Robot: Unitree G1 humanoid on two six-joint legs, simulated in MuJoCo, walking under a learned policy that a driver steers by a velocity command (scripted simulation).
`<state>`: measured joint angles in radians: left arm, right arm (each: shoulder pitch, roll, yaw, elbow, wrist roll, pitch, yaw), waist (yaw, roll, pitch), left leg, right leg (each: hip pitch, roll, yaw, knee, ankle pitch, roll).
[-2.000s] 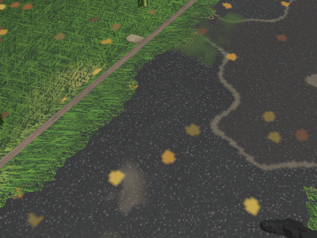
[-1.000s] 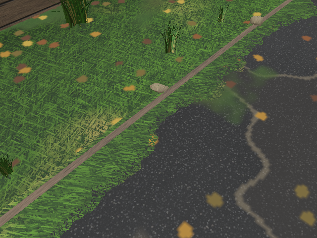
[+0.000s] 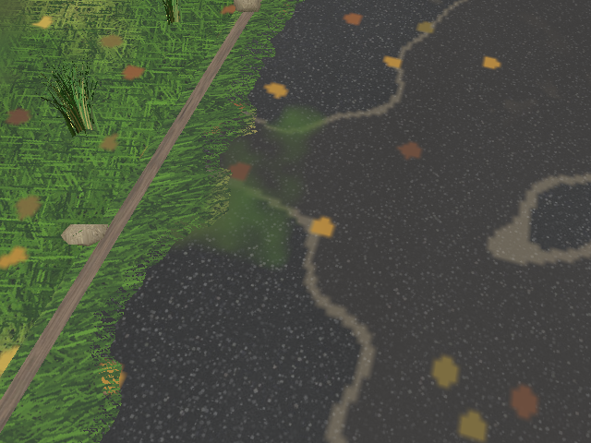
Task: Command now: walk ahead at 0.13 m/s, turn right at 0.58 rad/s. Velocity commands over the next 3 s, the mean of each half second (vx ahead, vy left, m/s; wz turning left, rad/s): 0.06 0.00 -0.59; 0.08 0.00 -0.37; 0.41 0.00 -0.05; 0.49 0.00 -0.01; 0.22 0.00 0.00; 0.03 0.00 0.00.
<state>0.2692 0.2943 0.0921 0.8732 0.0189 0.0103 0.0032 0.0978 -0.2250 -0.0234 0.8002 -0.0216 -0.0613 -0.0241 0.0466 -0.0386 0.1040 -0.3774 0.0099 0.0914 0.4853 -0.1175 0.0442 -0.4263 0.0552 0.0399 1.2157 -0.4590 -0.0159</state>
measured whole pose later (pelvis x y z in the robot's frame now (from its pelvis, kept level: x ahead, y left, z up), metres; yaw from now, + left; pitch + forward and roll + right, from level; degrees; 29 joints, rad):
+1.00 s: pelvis +0.06 -0.02 +0.02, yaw -27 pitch +0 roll -1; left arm 0.25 0.29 0.06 0.79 0.05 0.02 -0.04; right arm 0.31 -0.23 -0.03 0.78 -0.02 -0.01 -0.01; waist -0.01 -0.04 0.00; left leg -0.12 -0.02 -0.01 0.33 -0.21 0.05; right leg -0.43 0.08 0.09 0.93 -0.32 -0.01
